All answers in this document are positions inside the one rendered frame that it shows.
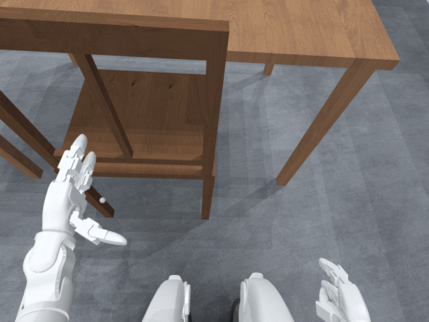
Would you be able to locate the right robot hand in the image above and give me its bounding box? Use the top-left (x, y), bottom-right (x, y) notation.
top-left (316, 258), bottom-right (371, 322)

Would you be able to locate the left robot hand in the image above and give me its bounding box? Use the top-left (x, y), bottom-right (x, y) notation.
top-left (42, 134), bottom-right (127, 245)

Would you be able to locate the chair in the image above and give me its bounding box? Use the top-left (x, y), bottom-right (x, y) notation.
top-left (0, 7), bottom-right (229, 219)

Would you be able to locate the left robot thigh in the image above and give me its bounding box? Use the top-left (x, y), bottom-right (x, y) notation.
top-left (142, 280), bottom-right (190, 322)

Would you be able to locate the robot thigh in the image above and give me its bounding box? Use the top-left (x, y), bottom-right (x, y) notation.
top-left (241, 278), bottom-right (294, 322)
top-left (142, 280), bottom-right (190, 322)

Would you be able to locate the left robot forearm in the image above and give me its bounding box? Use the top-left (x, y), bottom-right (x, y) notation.
top-left (15, 230), bottom-right (76, 322)

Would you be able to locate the table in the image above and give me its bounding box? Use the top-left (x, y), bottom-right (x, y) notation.
top-left (0, 0), bottom-right (400, 186)

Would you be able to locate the right robot thigh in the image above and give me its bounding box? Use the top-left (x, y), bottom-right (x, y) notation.
top-left (241, 278), bottom-right (294, 322)

